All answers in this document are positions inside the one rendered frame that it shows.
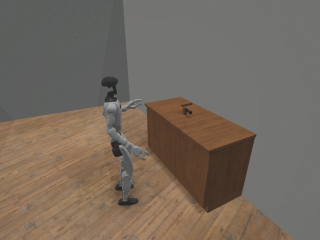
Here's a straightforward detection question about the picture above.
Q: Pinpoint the robot right hand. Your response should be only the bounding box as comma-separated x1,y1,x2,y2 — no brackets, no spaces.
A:
131,145,150,161

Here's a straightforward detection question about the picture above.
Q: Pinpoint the robot left hand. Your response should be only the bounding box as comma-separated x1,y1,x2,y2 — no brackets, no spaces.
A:
127,99,143,109

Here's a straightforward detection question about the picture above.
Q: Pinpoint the robot right upper arm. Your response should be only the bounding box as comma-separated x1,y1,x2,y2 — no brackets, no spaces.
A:
106,103,117,135

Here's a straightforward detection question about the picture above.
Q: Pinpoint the humanoid robot head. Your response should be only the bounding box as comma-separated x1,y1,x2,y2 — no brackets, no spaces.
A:
101,76,118,103

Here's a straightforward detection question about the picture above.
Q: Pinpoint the robot right forearm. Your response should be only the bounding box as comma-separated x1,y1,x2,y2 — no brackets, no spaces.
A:
108,129,134,150

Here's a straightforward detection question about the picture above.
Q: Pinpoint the robot left forearm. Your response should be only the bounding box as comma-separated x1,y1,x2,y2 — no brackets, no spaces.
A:
121,104,128,112

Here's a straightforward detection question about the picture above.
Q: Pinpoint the counter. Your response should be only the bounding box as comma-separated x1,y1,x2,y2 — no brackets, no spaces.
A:
144,97,257,213

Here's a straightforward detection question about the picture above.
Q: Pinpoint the humanoid robot torso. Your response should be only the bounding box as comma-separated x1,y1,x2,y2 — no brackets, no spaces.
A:
103,99,122,148

